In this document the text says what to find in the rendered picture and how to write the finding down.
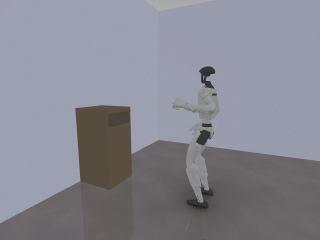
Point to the handle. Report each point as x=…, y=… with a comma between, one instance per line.
x=123, y=119

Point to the left robot upper arm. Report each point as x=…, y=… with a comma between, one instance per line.
x=204, y=94

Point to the robot right foot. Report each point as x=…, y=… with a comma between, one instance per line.
x=207, y=192

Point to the drawer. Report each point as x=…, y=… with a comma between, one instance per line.
x=112, y=118

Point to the robot left foot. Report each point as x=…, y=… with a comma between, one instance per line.
x=196, y=203

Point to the robot left hand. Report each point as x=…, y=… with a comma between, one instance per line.
x=179, y=103

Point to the robot right hand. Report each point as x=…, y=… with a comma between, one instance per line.
x=196, y=128

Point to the left robot forearm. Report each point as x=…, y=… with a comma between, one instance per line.
x=198, y=108

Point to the right robot upper arm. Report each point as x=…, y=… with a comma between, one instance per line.
x=217, y=105

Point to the robot foot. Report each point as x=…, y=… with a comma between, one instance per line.
x=207, y=192
x=196, y=203

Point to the cabinet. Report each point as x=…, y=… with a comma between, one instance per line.
x=105, y=154

